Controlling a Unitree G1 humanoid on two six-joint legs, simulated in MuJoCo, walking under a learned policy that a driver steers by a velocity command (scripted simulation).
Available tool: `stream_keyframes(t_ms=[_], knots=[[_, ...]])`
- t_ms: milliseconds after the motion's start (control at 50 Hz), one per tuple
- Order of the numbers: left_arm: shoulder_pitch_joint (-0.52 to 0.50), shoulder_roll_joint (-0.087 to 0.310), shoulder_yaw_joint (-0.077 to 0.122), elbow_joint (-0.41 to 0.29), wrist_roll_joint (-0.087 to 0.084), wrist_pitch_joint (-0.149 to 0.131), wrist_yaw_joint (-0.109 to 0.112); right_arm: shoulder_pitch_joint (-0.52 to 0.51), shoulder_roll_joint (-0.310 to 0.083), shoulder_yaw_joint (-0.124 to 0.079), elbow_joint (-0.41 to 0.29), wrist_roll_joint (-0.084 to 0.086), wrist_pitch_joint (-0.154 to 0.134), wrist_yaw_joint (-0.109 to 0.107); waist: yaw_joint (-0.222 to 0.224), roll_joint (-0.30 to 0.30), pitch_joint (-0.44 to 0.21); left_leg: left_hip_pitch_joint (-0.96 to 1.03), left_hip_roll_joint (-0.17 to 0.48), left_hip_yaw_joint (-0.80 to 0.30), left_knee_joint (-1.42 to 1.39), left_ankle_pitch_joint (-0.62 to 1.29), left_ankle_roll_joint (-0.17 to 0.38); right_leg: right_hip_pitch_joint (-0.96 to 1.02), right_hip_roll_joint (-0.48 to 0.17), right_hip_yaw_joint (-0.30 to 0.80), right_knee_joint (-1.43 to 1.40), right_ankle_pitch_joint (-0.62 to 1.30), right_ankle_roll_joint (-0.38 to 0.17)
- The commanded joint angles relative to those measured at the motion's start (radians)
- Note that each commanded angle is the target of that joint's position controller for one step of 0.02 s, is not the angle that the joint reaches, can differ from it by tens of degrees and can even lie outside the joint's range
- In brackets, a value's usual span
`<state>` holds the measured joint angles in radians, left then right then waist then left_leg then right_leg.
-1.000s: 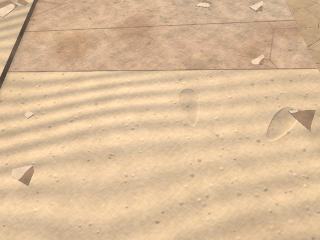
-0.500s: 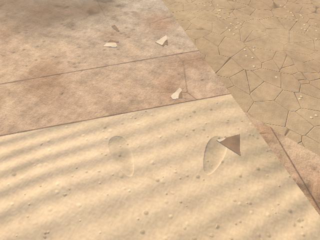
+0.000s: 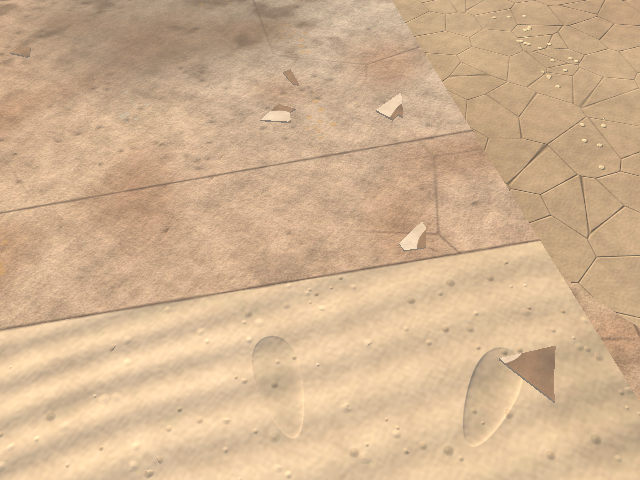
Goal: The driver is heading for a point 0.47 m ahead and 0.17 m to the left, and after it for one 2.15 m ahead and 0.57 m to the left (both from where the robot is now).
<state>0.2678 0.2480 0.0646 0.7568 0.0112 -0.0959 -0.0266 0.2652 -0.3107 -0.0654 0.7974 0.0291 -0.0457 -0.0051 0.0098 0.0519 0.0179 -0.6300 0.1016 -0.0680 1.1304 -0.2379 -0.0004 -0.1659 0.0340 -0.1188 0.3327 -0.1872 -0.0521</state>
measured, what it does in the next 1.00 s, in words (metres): walks ahead, turning left: left foot, then right foot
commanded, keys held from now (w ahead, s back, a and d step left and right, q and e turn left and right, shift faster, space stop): w+q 0.76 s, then w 0.24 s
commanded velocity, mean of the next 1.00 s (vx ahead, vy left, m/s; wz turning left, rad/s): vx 0.50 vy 0.00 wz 0.49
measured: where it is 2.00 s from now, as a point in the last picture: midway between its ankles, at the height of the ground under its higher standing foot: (202, 264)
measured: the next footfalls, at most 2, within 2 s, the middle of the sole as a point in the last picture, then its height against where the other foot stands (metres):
left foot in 0.32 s outside the picture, level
right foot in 0.80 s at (322, 406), level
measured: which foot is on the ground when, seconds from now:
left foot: up 0.00-0.30, down 0.32-0.80, up 0.82-1.00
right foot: down 0.00-0.30, up 0.32-0.78, down 0.80-1.00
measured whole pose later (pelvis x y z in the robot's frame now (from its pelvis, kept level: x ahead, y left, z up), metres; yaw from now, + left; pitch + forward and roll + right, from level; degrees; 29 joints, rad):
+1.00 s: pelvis +0.56 +0.12 +0.00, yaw +31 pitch +2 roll -1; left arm 0.30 0.26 0.06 0.80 0.00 -0.10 -0.02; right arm 0.25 -0.30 -0.06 0.67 0.01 -0.04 0.00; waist 0.04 0.05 0.01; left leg -0.54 0.03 -0.07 1.09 -0.33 0.02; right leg -0.22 0.05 -0.02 0.38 -0.19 -0.04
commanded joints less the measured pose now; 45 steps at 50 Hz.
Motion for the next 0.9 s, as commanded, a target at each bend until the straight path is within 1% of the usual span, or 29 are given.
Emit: stream_keyframes(t_ms=[20, 80, 120, 180, 220, 260, 280, 300, 320, 340, 360, 380, 400, 420, 440, 500, 560, 620, 660, 720, 740, 760, 780, 800, 820, 840, 860, 880, 900], knots=[[-0.059, 0.108, 0.029, -0.039, 0.005, -0.032, 0.009, 0.036, -0.022, -0.009, -0.055, -0.006, 0.005, -0.001, -0.033, -0.114, 0.019, -0.075, 0.034, -0.065, -0.061, 0.142, -0.010, 0.004, -0.277, 0.125, -0.204, 0.278, -0.151], [-0.050, 0.133, 0.034, -0.018, 0.001, -0.027, 0.021, -0.058, -0.009, 0.000, -0.084, -0.008, -0.005, 0.020, -0.006, -0.099, 0.043, -0.048, 0.020, -0.019, -0.269, 0.306, 0.003, 0.020, -0.252, 0.029, -0.214, 0.287, -0.123], [-0.013, 0.158, 0.040, 0.002, -0.005, -0.021, 0.028, -0.142, 0.004, 0.009, -0.116, -0.011, -0.007, 0.035, 0.030, -0.078, 0.068, -0.049, 0.013, 0.024, -0.361, 0.340, 0.015, 0.060, -0.273, 0.003, -0.220, 0.283, -0.119], [0.038, 0.184, 0.048, 0.032, -0.020, 0.001, 0.032, -0.230, -0.001, 0.012, -0.169, -0.008, -0.006, 0.055, 0.060, -0.069, 0.093, -0.104, 0.008, 0.055, -0.449, 0.282, 0.042, 0.191, -0.312, -0.022, -0.182, 0.317, -0.108], [0.047, 0.201, 0.053, 0.043, -0.028, 0.019, 0.035, -0.255, -0.013, 0.008, -0.201, -0.008, -0.005, 0.067, 0.055, -0.081, 0.085, -0.094, -0.015, 0.095, -0.482, 0.193, 0.068, 0.259, -0.327, -0.045, -0.121, 0.441, -0.091], [0.035, 0.233, 0.060, 0.040, -0.031, 0.034, 0.043, -0.210, -0.046, -0.009, -0.214, -0.008, 0.001, 0.070, 0.013, -0.125, 0.019, 0.031, -0.085, 0.162, -0.484, 0.083, 0.106, 0.289, -0.322, -0.076, 0.016, 0.780, -0.067], [0.028, 0.245, 0.062, 0.037, -0.032, 0.044, 0.047, -0.119, -0.078, -0.028, -0.200, -0.007, 0.005, 0.068, -0.042, -0.140, -0.040, 0.155, -0.130, 0.188, -0.488, 0.042, 0.131, 0.279, -0.309, -0.091, 0.157, 0.915, -0.054], [0.013, 0.241, 0.058, 0.032, -0.036, 0.049, 0.052, 0.041, -0.129, -0.058, -0.163, -0.005, 0.007, 0.058, -0.131, -0.122, -0.122, 0.393, -0.174, 0.188, -0.554, 0.094, 0.168, 0.189, -0.272, -0.115, 0.371, 0.901, -0.023], [0.036, 0.196, 0.038, 0.012, -0.015, 0.040, 0.055, 0.188, -0.223, -0.093, -0.134, -0.004, 0.018, 0.035, -0.182, 0.003, -0.220, 0.707, -0.042, -0.042, -0.580, 0.118, 0.231, -0.069, -0.222, -0.116, 0.691, 0.553, 0.023], [0.134, 0.050, -0.010, -0.041, 0.011, 0.008, 0.034, 0.137, -0.310, -0.096, -0.150, -0.001, 0.006, 0.033, -0.043, 0.225, -0.320, 1.016, 0.200, -0.633, -0.698, -0.052, 0.430, -0.510, -0.001, 0.025, 1.024, -0.394, 0.080], [0.007, 0.149, 0.006, -0.051, -0.028, -0.031, 0.018, 0.178, -0.214, -0.072, -0.170, -0.008, -0.005, 0.037, -0.136, 0.092, -0.399, 1.048, 0.229, -0.754, -0.822, -0.135, 0.424, -0.614, -0.016, 0.220, 1.094, -0.392, 0.061], [-0.083, 0.181, 0.015, -0.082, -0.059, -0.048, 0.013, 0.140, -0.168, -0.059, -0.162, -0.016, -0.015, 0.038, -0.136, 0.048, -0.246, 0.941, 0.200, -0.601, -0.835, -0.055, 0.369, -0.676, -0.060, 0.215, 1.056, -0.294, 0.038], [-0.092, 0.163, 0.009, -0.082, -0.044, -0.055, 0.020, 0.075, -0.144, -0.051, -0.170, -0.011, -0.019, 0.037, -0.086, -0.043, -0.161, 0.786, 0.156, -0.479, -0.830, 0.056, 0.333, -0.634, -0.105, 0.211, 0.964, -0.209, 0.032], [-0.090, 0.166, 0.014, -0.071, -0.018, -0.051, 0.027, 0.010, -0.112, -0.041, -0.185, -0.014, -0.018, 0.034, -0.045, -0.060, -0.106, 0.650, 0.116, -0.383, -0.840, 0.168, 0.310, -0.567, -0.133, 0.205, 0.881, -0.168, 0.040], [-0.066, 0.171, 0.020, -0.068, -0.010, -0.039, 0.027, -0.024, -0.093, -0.033, -0.203, -0.027, -0.019, 0.030, -0.011, -0.035, -0.093, 0.564, 0.091, -0.336, -0.862, 0.241, 0.305, -0.498, -0.152, 0.212, 0.845, -0.136, 0.048], [-0.058, 0.139, 0.015, -0.070, 0.005, -0.007, 0.029, -0.027, -0.110, -0.037, -0.200, -0.022, -0.025, 0.017, 0.014, -0.028, -0.066, 0.434, 0.056, -0.253, -0.900, 0.361, 0.311, -0.447, -0.144, 0.182, 0.728, -0.081, 0.096], [-0.173, 0.105, 0.000, -0.102, 0.007, 0.000, 0.030, 0.013, -0.136, -0.045, -0.180, -0.015, -0.021, -0.001, -0.021, -0.009, -0.028, 0.377, 0.002, -0.182, -0.900, 0.338, 0.272, -0.439, -0.112, 0.167, 0.504, 0.104, 0.125], [-0.281, 0.092, -0.010, -0.125, -0.004, -0.009, 0.018, 0.056, -0.143, -0.047, -0.162, -0.009, -0.012, -0.008, -0.068, 0.024, -0.020, 0.359, -0.026, -0.176, -0.877, 0.224, 0.228, -0.361, -0.058, 0.159, 0.294, 0.265, 0.125], [-0.324, 0.109, -0.006, -0.141, -0.015, -0.016, 0.009, 0.089, -0.148, -0.049, -0.146, -0.004, -0.008, -0.008, -0.084, 0.036, -0.016, 0.389, -0.003, -0.227, -0.851, 0.174, 0.220, -0.339, -0.043, 0.174, 0.234, 0.277, 0.117], [-0.319, 0.149, 0.011, -0.147, -0.019, -0.030, -0.001, 0.099, -0.135, -0.048, -0.138, -0.002, 0.001, -0.014, -0.068, 0.059, -0.020, 0.479, 0.034, -0.323, -0.767, 0.138, 0.202, -0.313, -0.036, 0.204, 0.167, 0.189, 0.084], [-0.292, 0.160, 0.017, -0.142, -0.021, -0.035, -0.001, 0.090, -0.136, -0.049, -0.139, -0.004, 0.004, -0.015, -0.051, 0.077, -0.023, 0.492, 0.039, -0.347, -0.737, 0.152, 0.194, -0.279, -0.034, 0.201, 0.159, 0.141, 0.069], [-0.229, 0.169, 0.026, -0.125, -0.020, -0.040, 0.001, 0.073, -0.124, -0.046, -0.145, -0.005, 0.008, -0.015, -0.013, 0.087, -0.040, 0.487, 0.023, -0.351, -0.691, 0.180, 0.178, -0.195, -0.029, 0.184, 0.124, 0.130, 0.047], [-0.125, 0.195, 0.041, -0.101, -0.010, -0.045, 0.006, 0.066, -0.087, -0.033, -0.150, -0.011, 0.006, -0.013, 0.036, 0.076, -0.108, 0.466, -0.023, -0.307, -0.575, 0.239, 0.146, -0.038, -0.058, 0.187, 0.111, 0.138, 0.013], [0.025, 0.245, 0.053, -0.087, 0.007, -0.047, 0.013, 0.082, -0.027, -0.009, -0.165, -0.028, 0.003, -0.011, 0.090, -0.029, -0.249, 0.353, -0.083, -0.223, -0.301, 0.105, 0.107, 0.216, -0.225, 0.351, 0.126, 0.083, -0.053], [0.117, 0.324, 0.074, -0.039, 0.015, -0.034, 0.006, 0.243, 0.027, 0.008, -0.179, 0.004, -0.008, -0.010, 0.022, -0.381, -0.346, -0.009, -0.223, -0.107, 0.021, -0.329, 0.034, 0.511, -0.427, 0.842, 0.022, -0.141, -0.233], [0.110, 0.230, 0.056, -0.043, -0.016, -0.032, -0.002, 0.240, -0.074, -0.006, -0.146, 0.016, -0.011, -0.014, 0.051, -0.291, -0.284, -0.141, -0.155, -0.142, 0.153, -0.328, 0.022, 0.488, -0.439, 0.949, -0.039, -0.384, -0.232], [0.063, 0.167, 0.038, -0.052, -0.020, -0.025, 0.002, 0.117, -0.125, -0.020, -0.156, 0.010, -0.009, -0.013, 0.078, -0.191, -0.153, -0.171, -0.122, -0.131, 0.181, -0.234, 0.021, 0.373, -0.391, 0.787, -0.050, -0.357, -0.187], [0.013, 0.150, 0.028, -0.058, -0.008, -0.018, 0.003, 0.041, -0.120, -0.019, -0.173, -0.006, -0.009, -0.015, 0.066, -0.119, -0.088, -0.143, -0.091, -0.094, 0.159, -0.167, 0.020, 0.255, -0.346, 0.657, -0.056, -0.231, -0.161], [-0.015, 0.132, 0.021, -0.051, -0.004, -0.013, 0.004, -0.009, -0.106, -0.019, -0.189, -0.020, -0.015, -0.012, 0.051, -0.106, -0.033, -0.127, -0.067, -0.087, 0.103, -0.122, 0.021, 0.163, -0.308, 0.569, -0.073, -0.107, -0.158]])
Velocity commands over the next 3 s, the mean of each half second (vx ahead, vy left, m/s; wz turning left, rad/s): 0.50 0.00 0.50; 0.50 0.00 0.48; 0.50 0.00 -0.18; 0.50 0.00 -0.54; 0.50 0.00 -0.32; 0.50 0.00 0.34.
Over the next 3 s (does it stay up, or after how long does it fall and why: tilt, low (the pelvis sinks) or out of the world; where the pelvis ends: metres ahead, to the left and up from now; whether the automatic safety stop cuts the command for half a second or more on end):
stays up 1.58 0.34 0.00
